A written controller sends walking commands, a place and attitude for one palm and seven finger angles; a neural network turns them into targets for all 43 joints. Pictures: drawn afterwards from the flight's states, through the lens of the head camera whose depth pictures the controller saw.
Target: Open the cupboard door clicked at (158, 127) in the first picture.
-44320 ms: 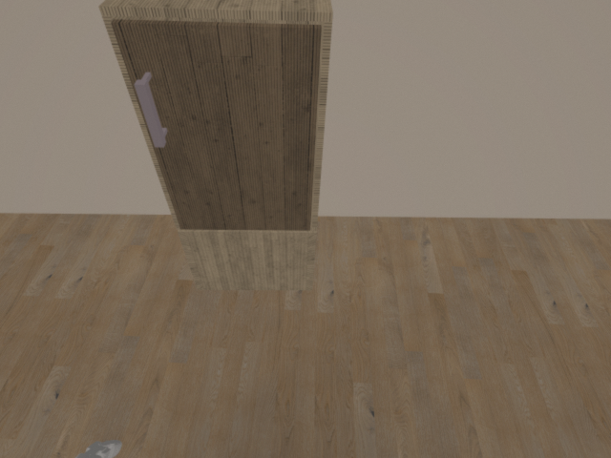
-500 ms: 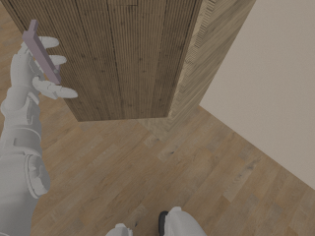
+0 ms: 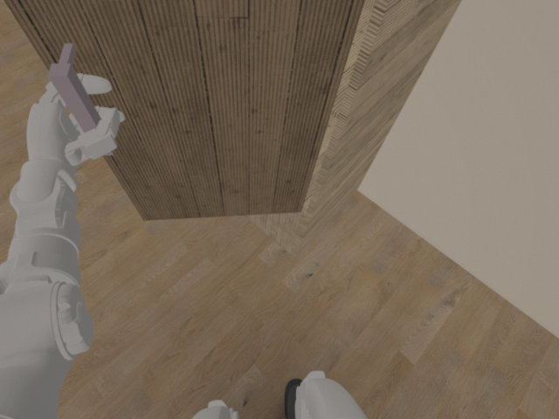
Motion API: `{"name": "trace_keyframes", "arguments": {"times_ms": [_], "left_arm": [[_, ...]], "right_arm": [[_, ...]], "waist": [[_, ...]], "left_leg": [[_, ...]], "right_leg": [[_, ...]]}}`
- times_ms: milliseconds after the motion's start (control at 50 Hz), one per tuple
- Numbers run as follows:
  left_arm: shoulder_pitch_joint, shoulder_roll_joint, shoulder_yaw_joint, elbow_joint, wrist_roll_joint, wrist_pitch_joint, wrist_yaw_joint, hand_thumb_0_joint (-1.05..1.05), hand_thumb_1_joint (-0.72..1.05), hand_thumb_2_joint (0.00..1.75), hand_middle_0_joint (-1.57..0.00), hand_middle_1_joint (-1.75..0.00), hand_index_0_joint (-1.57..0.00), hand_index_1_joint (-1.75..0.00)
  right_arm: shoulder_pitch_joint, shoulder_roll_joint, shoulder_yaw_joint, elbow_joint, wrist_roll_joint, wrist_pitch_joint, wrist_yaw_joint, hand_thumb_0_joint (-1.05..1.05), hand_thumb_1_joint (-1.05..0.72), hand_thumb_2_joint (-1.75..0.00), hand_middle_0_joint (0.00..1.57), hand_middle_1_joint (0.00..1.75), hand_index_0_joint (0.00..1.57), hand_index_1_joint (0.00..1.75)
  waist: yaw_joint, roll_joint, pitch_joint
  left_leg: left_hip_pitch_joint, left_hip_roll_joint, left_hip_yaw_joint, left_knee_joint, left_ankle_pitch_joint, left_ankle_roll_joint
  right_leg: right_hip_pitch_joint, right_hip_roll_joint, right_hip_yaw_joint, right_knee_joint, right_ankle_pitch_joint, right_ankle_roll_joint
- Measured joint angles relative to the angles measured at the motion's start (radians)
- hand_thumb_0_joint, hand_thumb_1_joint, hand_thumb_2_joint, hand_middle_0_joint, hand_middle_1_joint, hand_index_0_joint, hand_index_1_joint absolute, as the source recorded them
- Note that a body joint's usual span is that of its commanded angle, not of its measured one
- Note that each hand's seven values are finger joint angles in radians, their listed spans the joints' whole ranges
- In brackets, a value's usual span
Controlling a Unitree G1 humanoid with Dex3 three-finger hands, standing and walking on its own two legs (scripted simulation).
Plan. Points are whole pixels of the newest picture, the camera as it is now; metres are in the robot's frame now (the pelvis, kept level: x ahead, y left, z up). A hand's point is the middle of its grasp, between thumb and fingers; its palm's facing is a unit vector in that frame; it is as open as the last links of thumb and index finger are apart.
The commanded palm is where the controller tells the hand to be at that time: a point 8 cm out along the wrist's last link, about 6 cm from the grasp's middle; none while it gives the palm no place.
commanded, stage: close the thumb around the handle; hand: left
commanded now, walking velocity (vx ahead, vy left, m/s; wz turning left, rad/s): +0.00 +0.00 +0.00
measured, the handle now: (89, 104) +0.54 +0.23 +0.08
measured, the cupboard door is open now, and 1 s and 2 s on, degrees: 47 75 90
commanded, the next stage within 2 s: pull the door open along its arc in 0.12 s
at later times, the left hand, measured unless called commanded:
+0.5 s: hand (105, 149) +0.46 +0.20 +0.08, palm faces +0.02 -1.00 -0.02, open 5.6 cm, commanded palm +0.41 +0.25 +0.08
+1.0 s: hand (152, 244) +0.33 +0.13 +0.08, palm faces +0.38 -0.92 +0.02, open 6.0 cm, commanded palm +0.27 +0.19 +0.08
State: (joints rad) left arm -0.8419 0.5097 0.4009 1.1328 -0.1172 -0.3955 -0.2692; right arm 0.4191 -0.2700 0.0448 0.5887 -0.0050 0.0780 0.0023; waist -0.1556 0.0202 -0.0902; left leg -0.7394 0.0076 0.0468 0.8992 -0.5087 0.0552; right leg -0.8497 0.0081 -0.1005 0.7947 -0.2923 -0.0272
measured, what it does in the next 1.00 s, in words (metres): stands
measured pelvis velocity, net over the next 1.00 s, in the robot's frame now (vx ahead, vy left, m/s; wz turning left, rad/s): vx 0.00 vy -0.02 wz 0.01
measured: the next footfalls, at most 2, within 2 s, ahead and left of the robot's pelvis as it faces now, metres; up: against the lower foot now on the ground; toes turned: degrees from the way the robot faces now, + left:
none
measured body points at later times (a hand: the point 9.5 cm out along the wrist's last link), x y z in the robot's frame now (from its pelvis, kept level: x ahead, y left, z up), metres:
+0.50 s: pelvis +0.00 -0.01 +0.01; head +0.11 +0.00 +0.44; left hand +0.46 +0.26 +0.08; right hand +0.03 -0.27 -0.11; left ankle -0.05 +0.08 -0.69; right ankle +0.04 -0.11 -0.69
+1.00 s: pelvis +0.00 -0.02 +0.02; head +0.05 -0.02 +0.46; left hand +0.30 +0.18 +0.08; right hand +0.18 -0.23 -0.08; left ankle -0.05 +0.08 -0.69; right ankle +0.04 -0.11 -0.69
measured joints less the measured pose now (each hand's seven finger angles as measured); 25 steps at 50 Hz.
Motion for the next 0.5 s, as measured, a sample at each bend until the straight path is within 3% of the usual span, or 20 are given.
{"name": "trace_keyframes", "arguments": {"times_ms": [80, 320, 500], "left_arm": [[0.008, -0.006, -0.005, -0.011, -0.003, 0.003, 0.004, 0.01, 0.77, 0.84, -0.38, -1.33, -0.36, -1.34], [0.024, -0.007, 0.008, -0.011, 0.003, -0.004, -0.004, 0.01, 0.78, 0.82, -0.37, -1.34, -0.35, -1.35], [0.178, -0.049, 0.01, -0.163, -0.051, 0.011, -0.029, 0.01, 0.76, 0.78, -0.38, -1.35, -0.35, -1.35]], "right_arm": [[-0.002, -0.001, -0.004, 0.002, -0.001, -0.002, 0.0, 0.0, -0.9, -0.9, 0.2, 0.3, 0.2, 0.3], [-0.021, -0.003, -0.002, 0.006, 0.0, -0.003, -0.003, 0.0, -0.9, -0.9, 0.2, 0.3, 0.2, 0.3], [-0.013, -0.003, -0.011, -0.029, 0.016, 0.002, 0.001, 0.0, -0.9, -0.9, 0.2, 0.3, 0.2, 0.3]], "waist": [[0.004, 0.002, -0.003], [0.006, -0.002, -0.003], [0.026, 0.002, -0.019]], "left_leg": [[0.0, -0.001, -0.002, -0.003, 0.002, -0.002], [0.011, 0.001, -0.004, -0.007, 0.003, -0.006], [0.052, 0.006, 0.02, -0.046, 0.013, -0.006]], "right_leg": [[0.0, 0.0, -0.002, -0.002, 0.0, -0.001], [0.008, 0.002, -0.003, -0.001, -0.002, -0.007], [0.034, 0.012, 0.022, -0.024, 0.008, -0.008]]}}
